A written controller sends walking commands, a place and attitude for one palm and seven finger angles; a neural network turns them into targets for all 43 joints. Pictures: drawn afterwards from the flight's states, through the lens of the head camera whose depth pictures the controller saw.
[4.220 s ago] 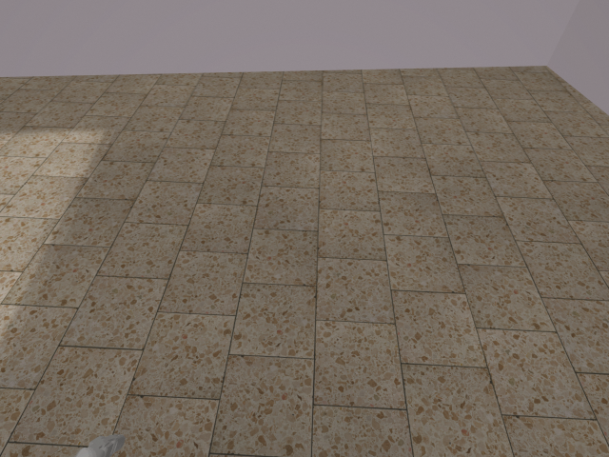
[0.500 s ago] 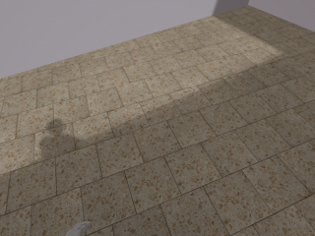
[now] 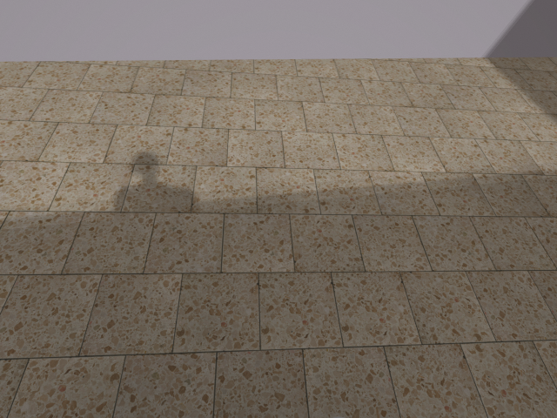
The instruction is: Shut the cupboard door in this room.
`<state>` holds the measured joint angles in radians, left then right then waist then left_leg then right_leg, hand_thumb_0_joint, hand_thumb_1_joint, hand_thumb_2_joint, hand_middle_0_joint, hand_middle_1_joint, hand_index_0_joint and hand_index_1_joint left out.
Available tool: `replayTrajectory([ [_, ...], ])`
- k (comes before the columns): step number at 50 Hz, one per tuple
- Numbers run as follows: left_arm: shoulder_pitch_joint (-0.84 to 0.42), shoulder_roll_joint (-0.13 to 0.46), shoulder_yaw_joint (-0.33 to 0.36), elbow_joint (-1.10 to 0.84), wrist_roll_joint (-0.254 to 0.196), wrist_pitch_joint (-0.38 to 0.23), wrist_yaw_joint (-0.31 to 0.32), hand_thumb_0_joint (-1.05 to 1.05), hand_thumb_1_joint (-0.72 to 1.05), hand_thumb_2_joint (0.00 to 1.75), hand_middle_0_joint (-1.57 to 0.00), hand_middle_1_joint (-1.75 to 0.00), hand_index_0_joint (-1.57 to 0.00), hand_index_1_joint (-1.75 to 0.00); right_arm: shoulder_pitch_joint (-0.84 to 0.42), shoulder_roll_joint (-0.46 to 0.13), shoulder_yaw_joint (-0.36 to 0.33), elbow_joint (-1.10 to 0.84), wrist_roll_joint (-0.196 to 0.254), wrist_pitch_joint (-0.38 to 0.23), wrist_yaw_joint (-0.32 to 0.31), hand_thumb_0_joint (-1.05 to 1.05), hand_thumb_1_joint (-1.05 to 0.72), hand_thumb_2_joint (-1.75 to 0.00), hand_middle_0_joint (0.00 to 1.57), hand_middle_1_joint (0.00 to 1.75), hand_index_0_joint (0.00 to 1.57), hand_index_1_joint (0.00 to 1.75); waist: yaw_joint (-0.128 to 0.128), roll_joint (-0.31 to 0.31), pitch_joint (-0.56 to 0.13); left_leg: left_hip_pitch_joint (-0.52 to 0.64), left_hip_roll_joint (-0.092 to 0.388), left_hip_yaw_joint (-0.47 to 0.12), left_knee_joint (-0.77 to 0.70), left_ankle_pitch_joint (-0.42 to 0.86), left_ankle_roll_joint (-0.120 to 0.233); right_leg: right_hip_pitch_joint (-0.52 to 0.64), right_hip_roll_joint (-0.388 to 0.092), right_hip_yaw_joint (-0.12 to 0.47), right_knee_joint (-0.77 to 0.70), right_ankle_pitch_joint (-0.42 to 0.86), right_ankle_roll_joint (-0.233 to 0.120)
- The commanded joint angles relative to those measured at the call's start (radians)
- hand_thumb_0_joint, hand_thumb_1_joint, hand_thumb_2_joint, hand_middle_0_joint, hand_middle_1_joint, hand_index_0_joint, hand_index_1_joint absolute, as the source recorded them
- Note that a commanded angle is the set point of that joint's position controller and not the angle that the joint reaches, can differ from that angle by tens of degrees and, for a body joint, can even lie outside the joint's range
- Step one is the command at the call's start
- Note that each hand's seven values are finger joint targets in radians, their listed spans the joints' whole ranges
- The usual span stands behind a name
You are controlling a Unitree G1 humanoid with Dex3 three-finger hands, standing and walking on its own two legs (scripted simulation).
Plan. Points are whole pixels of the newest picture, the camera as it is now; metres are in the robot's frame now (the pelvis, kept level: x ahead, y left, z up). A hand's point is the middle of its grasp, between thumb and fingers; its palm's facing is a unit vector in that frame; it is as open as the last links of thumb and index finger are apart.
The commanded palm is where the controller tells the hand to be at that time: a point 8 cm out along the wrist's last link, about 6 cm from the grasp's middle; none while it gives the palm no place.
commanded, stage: turn or walk to find it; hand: left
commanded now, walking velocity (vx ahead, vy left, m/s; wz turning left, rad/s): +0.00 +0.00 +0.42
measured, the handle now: out of the picture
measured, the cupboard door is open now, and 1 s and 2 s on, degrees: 82 82 82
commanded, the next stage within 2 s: none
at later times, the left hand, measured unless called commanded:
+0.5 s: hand out of the picture +0.06 +0.18 -0.13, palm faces +0.20 -0.94 -0.27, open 7.3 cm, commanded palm none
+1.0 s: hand out of the picture -0.14 +0.20 -0.18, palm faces +0.47 -0.85 -0.24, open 7.4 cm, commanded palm none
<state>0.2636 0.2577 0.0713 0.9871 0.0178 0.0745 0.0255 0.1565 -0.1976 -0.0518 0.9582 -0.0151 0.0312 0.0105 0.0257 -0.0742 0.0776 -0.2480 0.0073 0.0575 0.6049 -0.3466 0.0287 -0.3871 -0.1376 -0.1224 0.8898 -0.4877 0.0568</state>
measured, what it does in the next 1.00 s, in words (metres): steps on the spot, turning left: right foot, then left foot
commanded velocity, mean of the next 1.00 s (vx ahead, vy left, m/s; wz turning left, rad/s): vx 0.00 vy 0.00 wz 0.42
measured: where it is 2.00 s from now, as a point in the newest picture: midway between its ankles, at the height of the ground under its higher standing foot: outside the picture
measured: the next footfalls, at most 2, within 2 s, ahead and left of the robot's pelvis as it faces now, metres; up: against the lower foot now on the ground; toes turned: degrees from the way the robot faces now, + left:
right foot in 0.44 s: +0.04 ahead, -0.13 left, +0.00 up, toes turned +8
left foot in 0.90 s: -0.08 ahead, +0.11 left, +0.00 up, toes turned +29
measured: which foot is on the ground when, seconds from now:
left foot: down 0.00-0.44, up 0.46-0.88, down 0.90-1.00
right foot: up 0.00-0.42, down 0.44-0.90, up 0.92-1.00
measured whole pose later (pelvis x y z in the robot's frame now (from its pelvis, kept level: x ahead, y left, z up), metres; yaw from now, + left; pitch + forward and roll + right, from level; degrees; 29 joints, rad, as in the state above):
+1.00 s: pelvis -0.07 +0.00 +0.00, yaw +25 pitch -1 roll -1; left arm 0.26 0.26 0.07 1.00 0.02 0.08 0.02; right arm 0.17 -0.19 -0.05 0.96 -0.02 0.03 0.00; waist 0.02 -0.06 0.07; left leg -0.24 0.01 0.06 0.58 -0.33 0.03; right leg -0.41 -0.12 -0.11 0.98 -0.49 0.06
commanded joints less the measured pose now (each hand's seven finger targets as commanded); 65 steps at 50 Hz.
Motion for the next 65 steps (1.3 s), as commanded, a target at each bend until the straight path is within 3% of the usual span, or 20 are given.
replayTrajectory([
  [1, -0.059, 0.071, 0.015, -0.088, 0.004, -0.032, -0.012, 0.0, 0.9, 0.9, -0.2, -0.3, -0.2, -0.3, 0.041, -0.197, -0.033, -0.046, -0.006, -0.02, -0.036, 0.0, -0.9, -0.9, 0.2, 0.3, 0.2, 0.3, -0.041, 0.281, -0.049, 0.086, 0.244, -0.264, -0.296, 0.489, 0.1, -0.174, 0.015, 0.107, 0.245, 0.073, 0.012],
  [7, -0.068, 0.06, 0.007, -0.088, -0.003, -0.042, -0.009, 0.0, 0.9, 0.9, -0.2, -0.3, -0.2, -0.3, 0.103, -0.192, -0.036, -0.04, -0.002, -0.032, -0.04, 0.0, -0.9, -0.9, 0.2, 0.3, 0.2, 0.3, -0.054, 0.184, -0.114, 0.233, 0.227, -0.274, -0.245, 0.729, 0.132, -0.166, 0.041, 0.105, 0.155, 0.084, 0.041],
  [14, -0.136, 0.042, 0.0, -0.13, -0.009, -0.042, -0.003, 0.0, 0.9, 0.9, -0.2, -0.3, -0.2, -0.3, 0.108, -0.2, -0.045, -0.044, -0.011, -0.019, -0.034, 0.0, -0.9, -0.9, 0.2, 0.3, 0.2, 0.3, -0.067, 0.224, -0.087, 0.137, 0.223, -0.384, -0.25, 0.6, 0.154, -0.059, 0.076, 0.109, -0.035, 0.03, 0.028],
  [19, -0.057, 0.046, 0.002, -0.12, -0.013, -0.056, 0.002, 0.0, 0.9, 0.9, -0.2, -0.3, -0.2, -0.3, 0.069, -0.196, -0.051, -0.06, -0.009, -0.011, -0.026, 0.0, -0.9, -0.9, 0.2, 0.3, 0.2, 0.3, -0.023, 0.21, -0.108, -0.01, 0.165, -0.406, -0.195, 0.502, 0.114, 0.17, 0.113, 0.089, -0.323, 0.183, 0.006],
  [20, -0.018, 0.054, 0.007, -0.114, -0.013, -0.064, 0.004, 0.0, 0.9, 0.9, -0.2, -0.3, -0.2, -0.3, 0.061, -0.185, -0.05, -0.064, -0.004, -0.011, -0.024, 0.0, -0.9, -0.9, 0.2, 0.3, 0.2, 0.3, 0.001, 0.179, -0.133, -0.069, 0.135, -0.39, -0.151, 0.418, 0.08, 0.276, 0.094, 0.096, -0.46, 0.279, 0.003],
  [21, 0.008, 0.11, 0.017, -0.112, -0.004, -0.075, 0.01, 0.0, 0.9, 0.9, -0.2, -0.3, -0.2, -0.3, 0.079, -0.139, -0.045, -0.067, 0.006, -0.012, -0.018, 0.0, -0.9, -0.9, 0.2, 0.3, 0.2, 0.3, 0.008, 0.037, -0.157, -0.204, 0.064, -0.324, -0.045, 0.222, 0.021, 0.425, -0.034, 0.212, -0.562, 0.302, -0.027],
  [22, 0.023, 0.199, 0.034, -0.115, 0.01, -0.081, 0.016, 0.0, 0.9, 0.9, -0.2, -0.3, -0.2, -0.3, 0.08, -0.08, -0.035, -0.092, 0.007, -0.012, -0.015, 0.0, -0.9, -0.9, 0.2, 0.3, 0.2, 0.3, 0.018, -0.24, -0.139, -0.361, -0.085, -0.132, 0.189, -0.16, -0.053, 0.457, -0.29, 0.467, -0.612, 0.373, -0.132],
  [23, 0.013, 0.202, 0.028, -0.131, 0.0, -0.072, 0.015, 0.0, 0.9, 0.9, -0.2, -0.3, -0.2, -0.3, 0.062, -0.133, -0.054, -0.093, -0.004, 0.001, -0.018, 0.0, -0.9, -0.9, 0.2, 0.3, 0.2, 0.3, 0.025, -0.169, -0.119, -0.32, -0.054, -0.151, 0.381, -0.239, -0.052, 0.286, -0.359, 0.462, -0.633, 0.356, -0.207],
  [25, -0.115, 0.14, 0.024, -0.16, -0.001, -0.07, 0.018, 0.0, 0.9, 0.9, -0.2, -0.3, -0.2, -0.3, 0.081, -0.137, -0.061, -0.053, -0.009, 0.029, -0.005, 0.0, -0.9, -0.9, 0.2, 0.3, 0.2, 0.3, -0.031, -0.103, -0.029, -0.29, -0.014, -0.159, 0.562, -0.118, -0.055, 0.121, -0.251, 0.35, -0.685, 0.131, -0.186],
  [28, -0.147, 0.088, 0.003, -0.163, -0.001, -0.08, 0.009, 0.0, 0.9, 0.9, -0.2, -0.3, -0.2, -0.3, 0.137, -0.114, -0.057, -0.016, -0.012, 0.034, 0.007, 0.0, -0.9, -0.9, 0.2, 0.3, 0.2, 0.3, -0.063, -0.065, -0.001, -0.285, 0.005, -0.108, 0.635, 0.007, -0.08, 0.105, -0.155, 0.174, -0.646, 0.22, -0.145],
  [39, 0.016, 0.152, 0.027, -0.087, 0.018, -0.075, 0.009, 0.0, 0.9, 0.9, -0.2, -0.3, -0.2, -0.3, 0.007, -0.085, -0.027, -0.051, 0.007, 0.011, 0.003, 0.0, -0.9, -0.9, 0.2, 0.3, 0.2, 0.3, 0.025, -0.133, -0.077, -0.168, 0.028, -0.003, 0.164, -0.145, -0.092, 0.295, -0.229, 0.114, -0.51, 0.572, -0.204],
  [41, 0.006, 0.163, 0.031, -0.079, 0.015, -0.071, 0.007, 0.0, 0.9, 0.9, -0.2, -0.3, -0.2, -0.3, 0.057, -0.083, -0.024, -0.038, 0.009, 0.004, -0.003, 0.0, -0.9, -0.9, 0.2, 0.3, 0.2, 0.3, 0.0, -0.137, -0.11, -0.08, 0.013, 0.03, 0.048, -0.078, -0.084, 0.274, -0.227, 0.08, -0.451, 0.619, -0.179],
  [43, -0.017, 0.148, 0.029, -0.079, 0.0, -0.062, 0.003, 0.0, 0.9, 0.9, -0.2, -0.3, -0.2, -0.3, 0.131, -0.113, -0.028, -0.017, 0.007, -0.009, -0.002, 0.0, -0.9, -0.9, 0.2, 0.3, 0.2, 0.3, -0.052, -0.038, -0.148, 0.1, 0.023, 0.014, -0.185, 0.151, -0.067, 0.183, -0.182, 0.002, -0.318, 0.531, -0.097],
  [44, 0.0, 0.096, 0.02, -0.096, -0.008, -0.053, 0.001, 0.0, 0.9, 0.9, -0.2, -0.3, -0.2, -0.3, 0.154, -0.188, -0.043, -0.018, 0.001, -0.019, -0.003, 0.0, -0.9, -0.9, 0.2, 0.3, 0.2, 0.3, -0.059, 0.184, -0.169, 0.227, 0.175, -0.188, -0.272, 0.281, -0.015, 0.011, -0.086, -0.049, -0.14, 0.291, -0.033],
  [45, -0.035, 0.032, 0.001, -0.137, -0.006, -0.047, -0.003, 0.0, 0.9, 0.9, -0.2, -0.3, -0.2, -0.3, 0.185, -0.271, -0.063, -0.023, -0.003, -0.02, -0.011, 0.0, -0.9, -0.9, 0.2, 0.3, 0.2, 0.3, -0.081, 0.424, -0.137, 0.243, 0.381, -0.431, -0.296, 0.61, 0.091, -0.187, 0.018, -0.04, 0.04, -0.141, 0.025],
  [46, -0.074, 0.059, 0.0, -0.138, 0.001, -0.036, 0.0, 0.0, 0.9, 0.9, -0.2, -0.3, -0.2, -0.3, 0.19, -0.28, -0.063, -0.013, -0.006, -0.011, -0.015, 0.0, -0.9, -0.9, 0.2, 0.3, 0.2, 0.3, -0.093, 0.305, -0.137, 0.168, 0.415, -0.383, -0.281, 0.585, 0.156, -0.145, 0.008, 0.046, 0.148, -0.141, 0.006],
  [48, -0.109, 0.061, 0.011, -0.113, 0.002, -0.027, -0.003, 0.0, 0.9, 0.9, -0.2, -0.3, -0.2, -0.3, 0.101, -0.22, -0.046, -0.027, -0.01, -0.016, -0.032, 0.0, -0.9, -0.9, 0.2, 0.3, 0.2, 0.3, -0.068, 0.321, -0.052, 0.073, 0.301, -0.319, -0.305, 0.463, 0.125, -0.164, 0.007, 0.091, 0.214, -0.016, 0.007],
  [51, -0.048, 0.06, 0.01, -0.078, 0.001, -0.037, -0.016, 0.0, 0.9, 0.9, -0.2, -0.3, -0.2, -0.3, 0.04, -0.192, -0.03, -0.048, -0.005, -0.027, -0.036, 0.0, -0.9, -0.9, 0.2, 0.3, 0.2, 0.3, -0.031, 0.234, -0.065, 0.12, 0.229, -0.235, -0.276, 0.562, 0.109, -0.163, 0.025, 0.091, 0.23, 0.085, 0.02],
  [59, -0.117, 0.047, 0.002, -0.112, -0.006, -0.04, -0.006, 0.0, 0.9, 0.9, -0.2, -0.3, -0.2, -0.3, 0.112, -0.197, -0.044, -0.04, -0.007, -0.024, -0.035, 0.0, -0.9, -0.9, 0.2, 0.3, 0.2, 0.3, -0.069, 0.205, -0.103, 0.191, 0.237, -0.324, -0.25, 0.623, 0.15, -0.12, 0.056, 0.104, 0.055, 0.041, 0.035],
  [65, -0.069, 0.034, 0.001, -0.12, -0.013, -0.047, 0.0, 0.0, 0.9, 0.9, -0.2, -0.3, -0.2, -0.3, 0.058, -0.201, -0.049, -0.062, -0.014, -0.009, -0.026, 0.0, -0.9, -0.9, 0.2, 0.3, 0.2, 0.3, -0.036, 0.234, -0.093, 0.024, 0.202, -0.394, -0.244, 0.466, 0.136, 0.08, 0.1, 0.09, -0.191, 0.082, 0.009],
])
